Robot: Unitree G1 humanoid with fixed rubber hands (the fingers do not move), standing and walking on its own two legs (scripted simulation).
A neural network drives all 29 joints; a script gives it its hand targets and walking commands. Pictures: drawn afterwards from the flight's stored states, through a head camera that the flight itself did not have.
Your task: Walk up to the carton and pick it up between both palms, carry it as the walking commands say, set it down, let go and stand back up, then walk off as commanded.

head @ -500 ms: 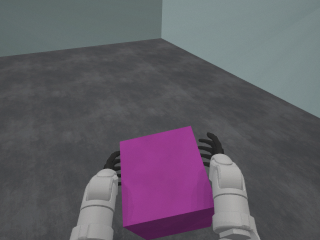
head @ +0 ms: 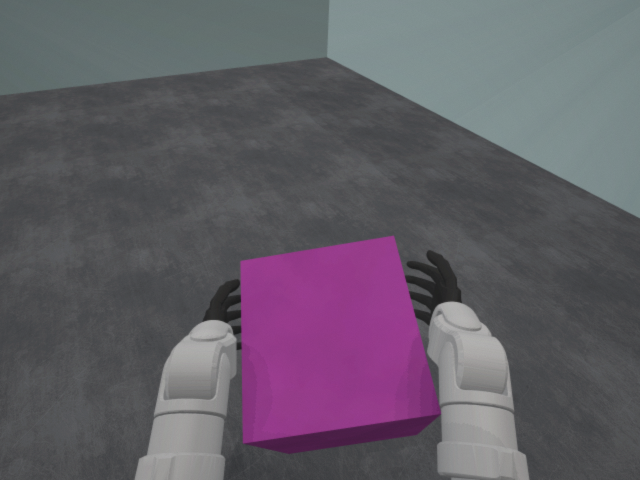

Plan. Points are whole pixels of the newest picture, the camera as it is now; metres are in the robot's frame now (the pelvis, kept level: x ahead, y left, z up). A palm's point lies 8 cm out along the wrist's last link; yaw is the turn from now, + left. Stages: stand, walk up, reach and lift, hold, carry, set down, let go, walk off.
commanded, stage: carry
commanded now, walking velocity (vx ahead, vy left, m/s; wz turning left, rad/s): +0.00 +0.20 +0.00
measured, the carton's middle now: (336, 355) +0.31 -0.02 +0.00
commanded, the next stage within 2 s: none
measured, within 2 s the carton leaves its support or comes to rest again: neither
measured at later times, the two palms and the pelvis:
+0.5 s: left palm (173, 345) +0.26 +0.18 +0.08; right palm (410, 310) +0.29 -0.10 +0.12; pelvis +0.00 +0.04 +0.00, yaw +1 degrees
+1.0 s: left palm (109, 411) +0.19 +0.23 +0.08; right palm (381, 391) +0.19 -0.05 +0.11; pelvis -0.07 +0.11 +0.00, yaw -3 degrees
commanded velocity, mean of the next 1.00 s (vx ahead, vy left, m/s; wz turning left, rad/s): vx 0.00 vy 0.20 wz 0.00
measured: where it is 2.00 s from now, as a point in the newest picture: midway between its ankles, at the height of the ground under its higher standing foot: outside the picture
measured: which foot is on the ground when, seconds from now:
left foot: down 0.00-0.28, up 0.30-0.50, down 0.52-0.88, up 0.90-1.00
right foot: down 0.00-0.56, up 0.58-0.86, down 0.88-1.00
